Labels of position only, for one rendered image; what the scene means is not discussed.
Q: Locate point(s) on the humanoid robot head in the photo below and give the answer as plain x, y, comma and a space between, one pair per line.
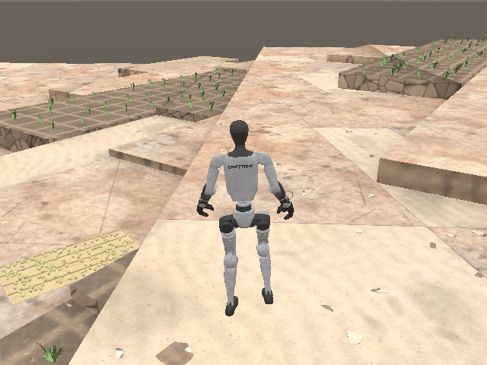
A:
239, 132

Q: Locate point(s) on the robot left hand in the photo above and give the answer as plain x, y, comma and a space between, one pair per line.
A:
201, 212

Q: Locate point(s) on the robot right hand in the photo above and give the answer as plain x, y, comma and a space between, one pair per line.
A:
290, 210

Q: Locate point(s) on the robot right upper arm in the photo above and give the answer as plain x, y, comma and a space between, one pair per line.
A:
265, 159

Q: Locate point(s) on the robot left upper arm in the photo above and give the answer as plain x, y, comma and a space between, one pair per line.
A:
213, 171

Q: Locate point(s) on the left robot forearm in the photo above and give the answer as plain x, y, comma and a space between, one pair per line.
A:
203, 200

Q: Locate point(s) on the right robot forearm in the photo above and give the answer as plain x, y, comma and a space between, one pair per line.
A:
282, 197

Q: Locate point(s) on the robot left thigh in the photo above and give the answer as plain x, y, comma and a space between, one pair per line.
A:
228, 233

